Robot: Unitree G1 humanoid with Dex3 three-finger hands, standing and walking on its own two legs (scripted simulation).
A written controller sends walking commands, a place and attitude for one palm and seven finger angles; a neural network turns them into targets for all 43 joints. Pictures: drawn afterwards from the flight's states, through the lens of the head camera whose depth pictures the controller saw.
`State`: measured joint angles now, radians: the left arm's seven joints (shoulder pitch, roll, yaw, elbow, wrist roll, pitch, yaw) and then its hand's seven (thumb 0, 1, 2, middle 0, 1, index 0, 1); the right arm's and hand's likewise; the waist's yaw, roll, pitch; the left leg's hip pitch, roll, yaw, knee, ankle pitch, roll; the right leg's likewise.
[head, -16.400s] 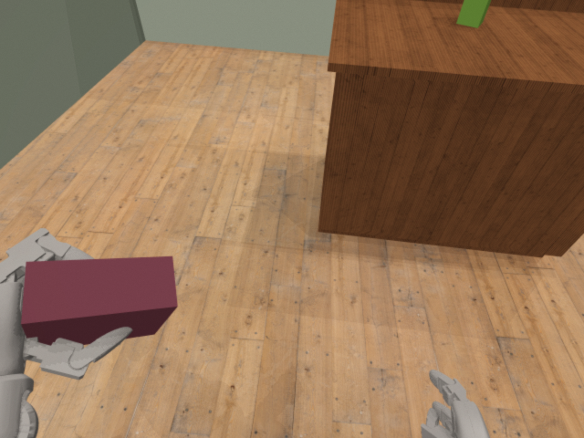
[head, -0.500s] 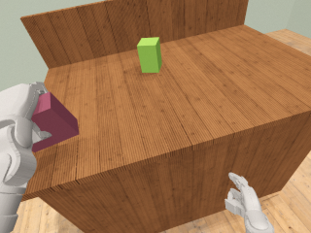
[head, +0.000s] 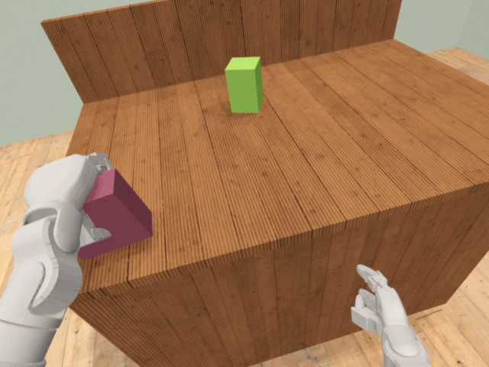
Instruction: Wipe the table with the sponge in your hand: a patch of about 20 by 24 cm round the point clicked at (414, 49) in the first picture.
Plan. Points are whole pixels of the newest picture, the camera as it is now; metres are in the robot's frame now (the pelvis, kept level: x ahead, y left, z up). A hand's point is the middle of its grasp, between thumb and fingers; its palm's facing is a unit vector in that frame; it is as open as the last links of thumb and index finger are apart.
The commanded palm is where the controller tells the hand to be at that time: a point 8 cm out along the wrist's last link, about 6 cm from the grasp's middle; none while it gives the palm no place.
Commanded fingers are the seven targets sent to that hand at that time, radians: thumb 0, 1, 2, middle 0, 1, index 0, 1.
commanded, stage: move the sponge above the wiping area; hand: left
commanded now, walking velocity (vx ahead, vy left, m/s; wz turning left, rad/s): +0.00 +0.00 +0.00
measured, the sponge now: (105, 223) +0.27 +0.29 +0.12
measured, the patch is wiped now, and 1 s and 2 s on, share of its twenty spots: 0.00 0.00 0.00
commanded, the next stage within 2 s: lower the sponge onto the table in 0.42 s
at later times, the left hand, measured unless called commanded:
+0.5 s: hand (108, 216) +0.26 +0.26 +0.15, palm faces +0.02 -0.06 -1.00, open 9.6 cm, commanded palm +0.23 +0.28 +0.27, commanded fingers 0.00 0.10 1.30 -1.20 -1.60 -1.20 -1.60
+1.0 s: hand (98, 207) +0.26 +0.27 +0.17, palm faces +0.07 -0.01 -1.00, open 9.6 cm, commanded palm +0.23 +0.28 +0.26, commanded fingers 0.00 0.10 1.30 -1.20 -1.60 -1.20 -1.60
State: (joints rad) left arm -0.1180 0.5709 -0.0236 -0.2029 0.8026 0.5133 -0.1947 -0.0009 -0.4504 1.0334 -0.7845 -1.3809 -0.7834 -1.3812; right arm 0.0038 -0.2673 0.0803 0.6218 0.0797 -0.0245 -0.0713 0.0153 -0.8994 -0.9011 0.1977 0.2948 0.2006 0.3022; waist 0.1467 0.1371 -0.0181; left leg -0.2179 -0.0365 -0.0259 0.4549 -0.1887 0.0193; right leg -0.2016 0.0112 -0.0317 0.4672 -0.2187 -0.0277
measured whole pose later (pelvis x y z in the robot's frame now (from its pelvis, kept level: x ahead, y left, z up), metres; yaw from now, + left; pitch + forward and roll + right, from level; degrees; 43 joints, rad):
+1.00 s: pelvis +0.00 -0.01 +0.00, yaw +0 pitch -4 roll +0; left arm -0.10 0.65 -0.07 -0.20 0.85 0.36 -0.20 0.00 -0.46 1.04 -0.80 -1.38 -0.79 -1.38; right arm 0.04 -0.28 0.07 0.65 0.05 -0.06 -0.11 0.02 -0.90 -0.90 0.20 0.29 0.20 0.30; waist 0.16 0.12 0.00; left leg -0.20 -0.02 -0.03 0.48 -0.21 0.01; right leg -0.19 0.02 -0.03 0.49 -0.24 -0.04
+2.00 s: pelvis +0.01 -0.01 +0.00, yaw +0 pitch -3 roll +0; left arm 0.00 0.58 -0.01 -0.22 0.88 0.43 -0.14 0.00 -0.46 1.05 -0.78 -1.39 -0.78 -1.39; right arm 0.03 -0.27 0.07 0.65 0.05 -0.01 -0.06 0.02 -0.90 -0.90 0.20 0.29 0.20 0.30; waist 0.14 0.12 -0.02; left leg -0.21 -0.02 -0.03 0.47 -0.22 0.01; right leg -0.19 0.03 -0.03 0.48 -0.24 -0.04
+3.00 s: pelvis +0.00 -0.02 -0.01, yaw +0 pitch +1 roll +0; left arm -0.44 0.68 0.05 0.47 0.92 0.19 -0.19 0.01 -0.54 1.13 -0.82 -1.33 -0.81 -1.38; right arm 0.20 -0.32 0.01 0.67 0.07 0.05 -0.10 0.01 -0.90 -0.90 0.20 0.29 0.20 0.30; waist 0.05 0.11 -0.05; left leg -0.34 0.00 -0.05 0.55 -0.24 0.00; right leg -0.31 0.05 -0.05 0.53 -0.25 -0.05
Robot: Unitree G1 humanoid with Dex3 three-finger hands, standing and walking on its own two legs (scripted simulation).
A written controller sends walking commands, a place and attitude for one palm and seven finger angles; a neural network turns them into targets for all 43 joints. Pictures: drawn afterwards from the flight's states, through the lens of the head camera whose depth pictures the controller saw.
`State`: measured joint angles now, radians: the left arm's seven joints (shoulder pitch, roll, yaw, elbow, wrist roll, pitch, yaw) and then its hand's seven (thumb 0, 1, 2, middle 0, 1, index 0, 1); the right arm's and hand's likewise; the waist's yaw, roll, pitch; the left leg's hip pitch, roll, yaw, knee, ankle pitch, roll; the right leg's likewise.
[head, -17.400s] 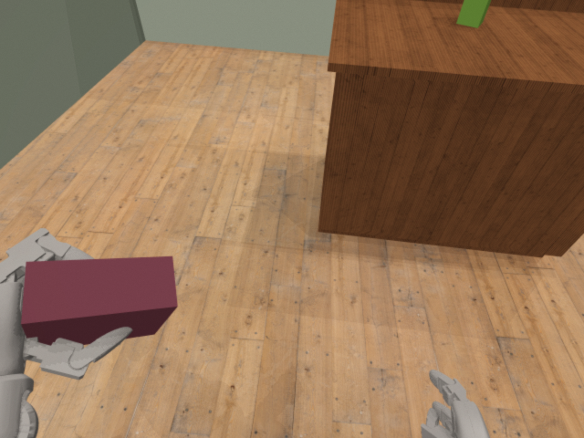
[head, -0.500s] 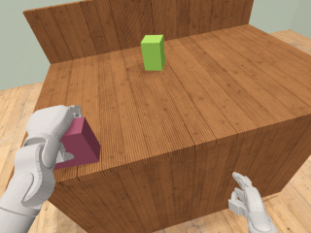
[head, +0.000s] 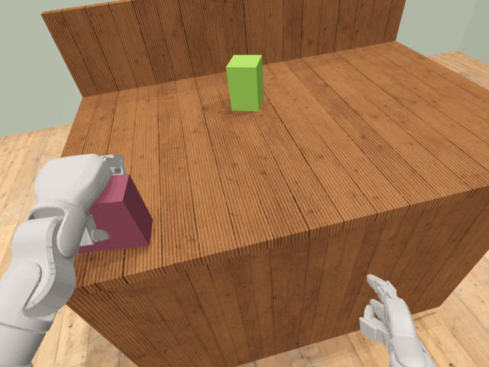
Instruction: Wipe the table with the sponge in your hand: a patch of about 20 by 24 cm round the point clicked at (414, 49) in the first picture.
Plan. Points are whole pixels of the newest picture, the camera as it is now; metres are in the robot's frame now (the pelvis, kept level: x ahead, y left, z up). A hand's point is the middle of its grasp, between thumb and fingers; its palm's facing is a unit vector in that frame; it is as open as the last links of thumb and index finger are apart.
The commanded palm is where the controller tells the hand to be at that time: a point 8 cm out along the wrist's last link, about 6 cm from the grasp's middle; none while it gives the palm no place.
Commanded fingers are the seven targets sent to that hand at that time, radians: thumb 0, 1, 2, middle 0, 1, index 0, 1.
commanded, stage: lower the sponge onto the table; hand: left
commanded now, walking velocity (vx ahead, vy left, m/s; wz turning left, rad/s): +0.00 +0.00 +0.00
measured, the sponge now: (106, 223) +0.26 +0.29 +0.12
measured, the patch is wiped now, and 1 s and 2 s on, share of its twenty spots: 0.00 0.00 0.05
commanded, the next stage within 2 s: wipe forward along the first lane in 0.96 s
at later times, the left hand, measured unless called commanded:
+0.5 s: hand (85, 189) +0.27 +0.30 +0.18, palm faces +0.17 -0.03 -0.98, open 9.6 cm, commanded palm +0.23 +0.29 +0.24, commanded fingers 0.00 0.10 1.30 -1.20 -1.60 -1.20 -1.60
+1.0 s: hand (91, 207) +0.26 +0.30 +0.16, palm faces +0.11 -0.03 -0.99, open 9.6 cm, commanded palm +0.22 +0.29 +0.22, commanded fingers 0.00 0.10 1.30 -1.20 -1.60 -1.20 -1.60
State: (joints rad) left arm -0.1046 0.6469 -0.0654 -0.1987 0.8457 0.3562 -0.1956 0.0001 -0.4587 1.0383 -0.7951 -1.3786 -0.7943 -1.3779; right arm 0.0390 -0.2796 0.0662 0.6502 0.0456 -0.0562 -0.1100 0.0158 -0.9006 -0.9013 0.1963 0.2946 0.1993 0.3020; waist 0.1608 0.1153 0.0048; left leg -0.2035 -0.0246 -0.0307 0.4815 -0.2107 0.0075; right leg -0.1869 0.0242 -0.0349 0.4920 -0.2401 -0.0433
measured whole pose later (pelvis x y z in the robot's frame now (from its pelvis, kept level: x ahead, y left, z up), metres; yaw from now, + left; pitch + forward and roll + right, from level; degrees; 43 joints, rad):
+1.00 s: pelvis +0.01 +0.00 +0.00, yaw +0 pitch -3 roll +0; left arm 0.00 0.58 -0.01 -0.22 0.88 0.43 -0.14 0.00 -0.46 1.05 -0.78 -1.39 -0.78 -1.39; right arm 0.03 -0.27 0.07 0.65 0.05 -0.01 -0.06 0.02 -0.90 -0.90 0.20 0.29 0.20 0.30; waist 0.14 0.12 -0.02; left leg -0.21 -0.02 -0.03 0.47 -0.22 0.01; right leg -0.19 0.03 -0.03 0.48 -0.24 -0.04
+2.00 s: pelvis +0.00 -0.01 +0.00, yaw +0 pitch +1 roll +0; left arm -0.44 0.68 0.05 0.47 0.92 0.19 -0.19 0.01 -0.54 1.13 -0.82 -1.33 -0.81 -1.38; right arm 0.20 -0.32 0.01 0.67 0.07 0.05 -0.10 0.01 -0.90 -0.90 0.20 0.29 0.20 0.30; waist 0.05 0.11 -0.05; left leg -0.34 0.00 -0.05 0.55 -0.24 0.00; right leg -0.31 0.05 -0.05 0.53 -0.25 -0.05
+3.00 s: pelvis +0.02 +0.02 +0.00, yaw +0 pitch +6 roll -1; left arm -0.72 0.73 -0.01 0.80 1.01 0.08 -0.14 0.01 -0.55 1.15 -0.82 -1.34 -0.81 -1.40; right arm 0.28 -0.31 -0.01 0.68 0.09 0.09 -0.09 0.01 -0.90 -0.90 0.20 0.29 0.20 0.30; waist 0.02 0.09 -0.07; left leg -0.41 -0.03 -0.03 0.52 -0.23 0.04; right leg -0.35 0.02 -0.03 0.46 -0.22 -0.02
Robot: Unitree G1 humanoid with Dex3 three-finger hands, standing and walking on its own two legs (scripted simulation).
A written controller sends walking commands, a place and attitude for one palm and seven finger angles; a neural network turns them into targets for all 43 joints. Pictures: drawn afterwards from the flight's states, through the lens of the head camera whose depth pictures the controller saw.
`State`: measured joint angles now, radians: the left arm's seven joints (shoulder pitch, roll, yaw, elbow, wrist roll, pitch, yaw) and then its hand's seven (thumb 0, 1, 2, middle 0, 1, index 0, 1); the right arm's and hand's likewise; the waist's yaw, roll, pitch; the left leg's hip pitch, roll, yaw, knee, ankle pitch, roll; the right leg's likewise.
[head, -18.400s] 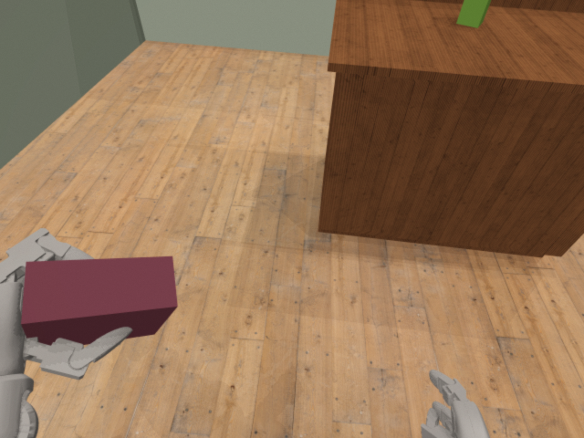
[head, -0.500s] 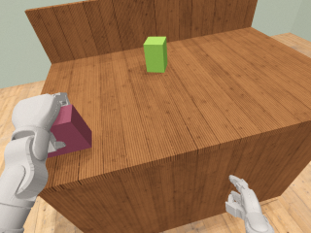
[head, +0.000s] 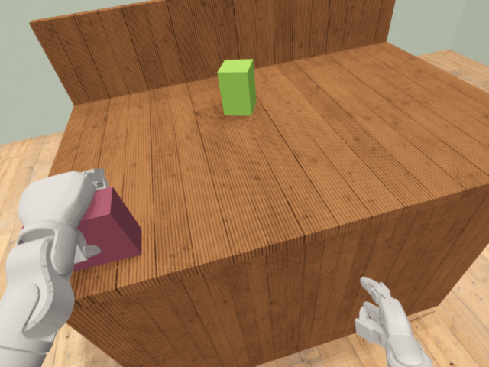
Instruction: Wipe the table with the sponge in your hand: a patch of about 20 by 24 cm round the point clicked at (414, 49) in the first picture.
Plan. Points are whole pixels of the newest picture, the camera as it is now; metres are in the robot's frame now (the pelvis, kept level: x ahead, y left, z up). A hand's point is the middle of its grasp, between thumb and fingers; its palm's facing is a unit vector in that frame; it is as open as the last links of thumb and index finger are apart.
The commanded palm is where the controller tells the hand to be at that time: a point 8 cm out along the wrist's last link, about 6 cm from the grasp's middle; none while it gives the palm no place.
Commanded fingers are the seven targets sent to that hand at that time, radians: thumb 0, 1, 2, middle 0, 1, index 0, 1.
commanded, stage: wipe forward along the first lane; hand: left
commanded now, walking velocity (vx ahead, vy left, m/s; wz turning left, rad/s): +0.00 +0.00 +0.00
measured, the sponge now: (95, 238) +0.25 +0.30 +0.11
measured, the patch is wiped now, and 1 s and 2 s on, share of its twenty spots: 0.00 0.05 0.20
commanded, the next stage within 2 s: slide across to the middle lane in 1.74 s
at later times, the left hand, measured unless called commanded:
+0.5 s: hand (88, 204) +0.28 +0.31 +0.16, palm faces +0.02 -0.01 -1.00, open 9.6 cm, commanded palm +0.26 +0.31 +0.20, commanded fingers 0.00 0.10 1.30 -1.20 -1.60 -1.20 -1.60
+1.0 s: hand (89, 182) +0.33 +0.34 +0.15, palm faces -0.06 +0.01 -1.00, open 9.7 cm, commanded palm +0.31 +0.34 +0.18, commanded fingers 0.00 0.10 1.30 -1.20 -1.60 -1.20 -1.60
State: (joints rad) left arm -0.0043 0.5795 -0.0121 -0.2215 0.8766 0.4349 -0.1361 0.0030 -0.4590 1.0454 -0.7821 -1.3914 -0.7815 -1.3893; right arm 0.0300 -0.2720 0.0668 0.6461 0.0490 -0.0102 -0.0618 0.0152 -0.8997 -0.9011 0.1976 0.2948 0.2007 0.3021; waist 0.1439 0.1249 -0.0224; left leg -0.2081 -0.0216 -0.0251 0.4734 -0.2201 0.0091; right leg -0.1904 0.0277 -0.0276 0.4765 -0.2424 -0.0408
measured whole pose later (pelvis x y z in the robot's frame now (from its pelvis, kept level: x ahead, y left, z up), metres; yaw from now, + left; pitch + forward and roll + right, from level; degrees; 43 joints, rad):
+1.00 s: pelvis -0.01 -0.01 -0.01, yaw +1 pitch +1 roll +0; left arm -0.44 0.68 0.05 0.47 0.92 0.19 -0.19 0.01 -0.54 1.13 -0.82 -1.33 -0.81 -1.38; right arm 0.20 -0.32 0.01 0.67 0.07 0.05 -0.10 0.01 -0.90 -0.90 0.20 0.29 0.20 0.30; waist 0.05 0.11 -0.05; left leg -0.34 0.00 -0.05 0.55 -0.24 0.00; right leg -0.31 0.05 -0.05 0.53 -0.25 -0.05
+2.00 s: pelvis +0.01 +0.02 +0.00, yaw +0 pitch +6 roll -1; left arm -0.72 0.73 -0.01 0.80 1.01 0.08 -0.14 0.01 -0.55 1.15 -0.82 -1.34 -0.81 -1.40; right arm 0.28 -0.31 -0.01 0.68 0.09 0.09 -0.09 0.01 -0.90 -0.90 0.20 0.29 0.20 0.30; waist 0.02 0.09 -0.07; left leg -0.41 -0.03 -0.03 0.52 -0.23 0.04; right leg -0.35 0.02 -0.03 0.46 -0.22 -0.02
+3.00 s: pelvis +0.04 +0.02 +0.00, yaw +1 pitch +4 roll -1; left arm -0.52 0.49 -0.18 0.31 0.96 0.47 -0.11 0.01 -0.48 1.11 -0.75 -1.40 -0.74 -1.45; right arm 0.10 -0.28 0.05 0.64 0.08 0.09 -0.03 0.01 -0.90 -0.90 0.20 0.29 0.20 0.30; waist 0.07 0.10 -0.08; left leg -0.28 -0.04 -0.03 0.48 -0.26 0.04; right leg -0.24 0.01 -0.03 0.45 -0.27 -0.01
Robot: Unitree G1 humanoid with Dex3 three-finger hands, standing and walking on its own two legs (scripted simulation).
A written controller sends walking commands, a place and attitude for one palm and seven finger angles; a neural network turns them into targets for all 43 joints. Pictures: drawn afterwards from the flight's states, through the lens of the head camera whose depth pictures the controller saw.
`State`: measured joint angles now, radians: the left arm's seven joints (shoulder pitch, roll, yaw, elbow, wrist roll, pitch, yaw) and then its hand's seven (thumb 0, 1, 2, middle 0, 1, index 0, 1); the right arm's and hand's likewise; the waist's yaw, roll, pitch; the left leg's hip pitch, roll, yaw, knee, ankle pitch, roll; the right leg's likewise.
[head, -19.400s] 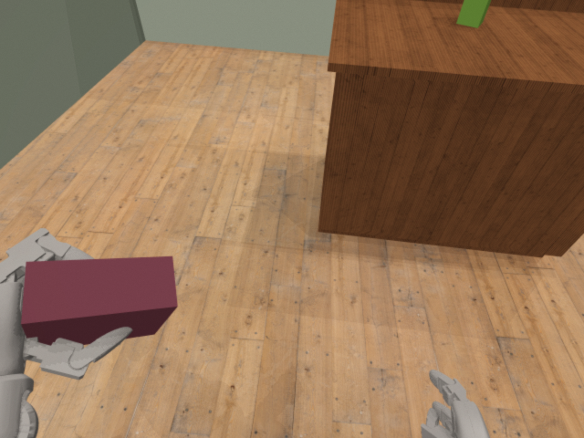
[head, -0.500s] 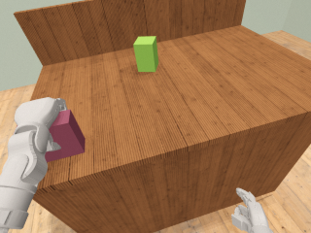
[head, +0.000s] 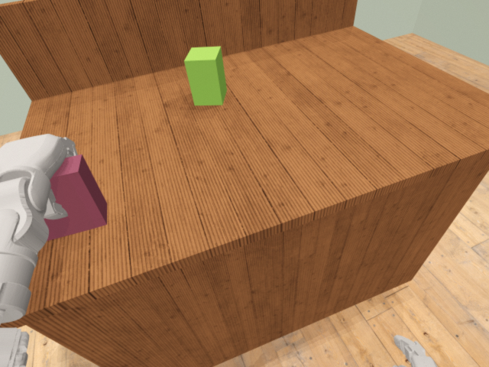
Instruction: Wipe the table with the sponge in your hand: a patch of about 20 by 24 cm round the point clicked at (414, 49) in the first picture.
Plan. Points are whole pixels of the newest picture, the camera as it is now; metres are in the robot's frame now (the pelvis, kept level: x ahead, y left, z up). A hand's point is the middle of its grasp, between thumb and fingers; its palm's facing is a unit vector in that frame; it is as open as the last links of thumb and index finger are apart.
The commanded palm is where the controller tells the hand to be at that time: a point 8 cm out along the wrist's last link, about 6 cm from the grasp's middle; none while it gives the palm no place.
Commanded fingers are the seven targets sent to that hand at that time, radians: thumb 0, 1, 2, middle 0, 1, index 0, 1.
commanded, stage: wipe forward along the first lane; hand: left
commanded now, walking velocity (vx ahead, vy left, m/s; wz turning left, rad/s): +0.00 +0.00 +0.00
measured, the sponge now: (62, 208) +0.33 +0.35 +0.11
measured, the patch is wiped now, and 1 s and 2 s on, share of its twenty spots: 0.05 0.20 0.40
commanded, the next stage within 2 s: slide across to the middle lane in 0.74 s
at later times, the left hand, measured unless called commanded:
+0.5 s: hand (51, 166) +0.38 +0.37 +0.16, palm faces -0.10 +0.03 -0.99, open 9.7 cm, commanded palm +0.37 +0.37 +0.18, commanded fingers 0.00 0.10 1.30 -1.20 -1.60 -1.20 -1.60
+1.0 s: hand (52, 155) +0.41 +0.39 +0.16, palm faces -0.13 +0.07 -0.99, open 9.7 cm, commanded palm +0.40 +0.36 +0.20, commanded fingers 0.00 0.10 1.30 -1.20 -1.60 -1.20 -1.60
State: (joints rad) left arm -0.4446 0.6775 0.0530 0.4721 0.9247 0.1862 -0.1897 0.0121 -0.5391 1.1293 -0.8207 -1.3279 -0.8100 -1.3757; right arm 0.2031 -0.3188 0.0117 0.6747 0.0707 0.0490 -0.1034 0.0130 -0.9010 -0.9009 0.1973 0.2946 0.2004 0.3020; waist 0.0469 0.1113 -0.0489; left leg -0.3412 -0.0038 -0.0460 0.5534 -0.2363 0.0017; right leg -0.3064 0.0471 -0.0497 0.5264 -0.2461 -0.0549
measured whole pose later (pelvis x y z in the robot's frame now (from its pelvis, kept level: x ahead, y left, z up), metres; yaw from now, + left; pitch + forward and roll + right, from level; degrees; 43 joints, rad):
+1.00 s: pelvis +0.02 +0.03 +0.00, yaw +0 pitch +6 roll -1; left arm -0.72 0.73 -0.01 0.80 1.01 0.08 -0.14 0.01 -0.55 1.15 -0.82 -1.34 -0.81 -1.40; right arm 0.28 -0.31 -0.01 0.68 0.09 0.09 -0.09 0.01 -0.90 -0.90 0.20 0.29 0.20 0.30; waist 0.02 0.09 -0.07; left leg -0.41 -0.03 -0.03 0.52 -0.23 0.04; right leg -0.35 0.02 -0.03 0.46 -0.22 -0.02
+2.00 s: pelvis +0.05 +0.03 +0.01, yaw +0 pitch +4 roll -1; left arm -0.52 0.49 -0.18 0.31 0.96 0.47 -0.11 0.01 -0.48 1.11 -0.75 -1.40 -0.74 -1.45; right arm 0.10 -0.28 0.05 0.64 0.08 0.09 -0.03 0.01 -0.90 -0.90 0.20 0.29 0.20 0.30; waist 0.07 0.10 -0.08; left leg -0.28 -0.04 -0.03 0.48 -0.26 0.04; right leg -0.24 0.01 -0.03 0.45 -0.27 -0.01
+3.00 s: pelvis +0.04 +0.01 +0.00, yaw -2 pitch +0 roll +0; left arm -0.12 0.42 -0.18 -0.19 0.96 0.62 -0.04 0.04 -0.43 1.08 -0.65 -1.47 -0.72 -1.44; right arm 0.01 -0.27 0.07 0.59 0.09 0.12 0.00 0.01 -0.90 -0.90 0.20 0.29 0.20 0.30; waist 0.10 0.12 -0.10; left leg -0.25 -0.02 -0.01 0.54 -0.29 0.01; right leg -0.24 0.03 -0.01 0.54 -0.31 -0.04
